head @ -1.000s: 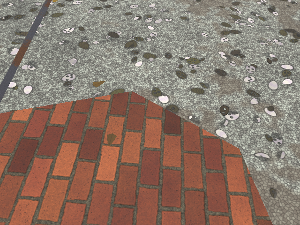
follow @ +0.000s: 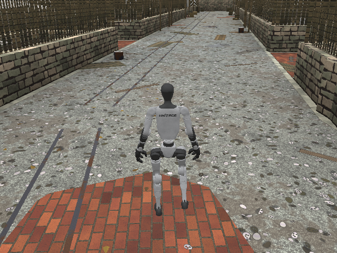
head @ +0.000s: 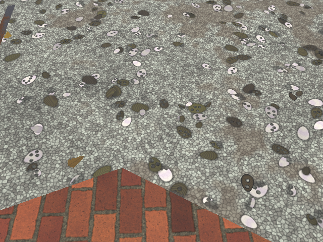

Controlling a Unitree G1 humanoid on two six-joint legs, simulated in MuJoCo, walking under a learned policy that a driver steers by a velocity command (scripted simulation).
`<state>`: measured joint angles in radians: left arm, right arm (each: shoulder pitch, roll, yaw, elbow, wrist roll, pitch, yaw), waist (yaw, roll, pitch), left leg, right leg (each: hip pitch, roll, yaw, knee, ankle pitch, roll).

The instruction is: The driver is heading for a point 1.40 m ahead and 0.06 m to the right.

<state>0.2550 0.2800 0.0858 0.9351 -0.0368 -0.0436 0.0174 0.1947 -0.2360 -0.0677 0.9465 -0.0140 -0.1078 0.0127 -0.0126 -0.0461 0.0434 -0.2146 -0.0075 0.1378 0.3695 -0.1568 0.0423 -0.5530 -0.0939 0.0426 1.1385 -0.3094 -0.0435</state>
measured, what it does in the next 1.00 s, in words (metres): walks ahead: right foot, then left foot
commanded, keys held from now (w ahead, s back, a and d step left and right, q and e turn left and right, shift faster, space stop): e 0.16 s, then no key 0.84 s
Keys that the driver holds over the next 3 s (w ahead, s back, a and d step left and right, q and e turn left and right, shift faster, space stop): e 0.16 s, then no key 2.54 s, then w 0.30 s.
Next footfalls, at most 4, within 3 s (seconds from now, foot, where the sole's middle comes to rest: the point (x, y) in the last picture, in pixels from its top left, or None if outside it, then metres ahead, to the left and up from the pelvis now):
0.28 right None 0.26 -0.14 -0.78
0.64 left None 0.24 0.10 -0.78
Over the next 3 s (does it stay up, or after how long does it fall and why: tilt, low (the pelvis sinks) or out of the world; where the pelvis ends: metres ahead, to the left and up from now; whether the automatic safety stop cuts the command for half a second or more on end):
stays up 0.28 -0.05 -0.02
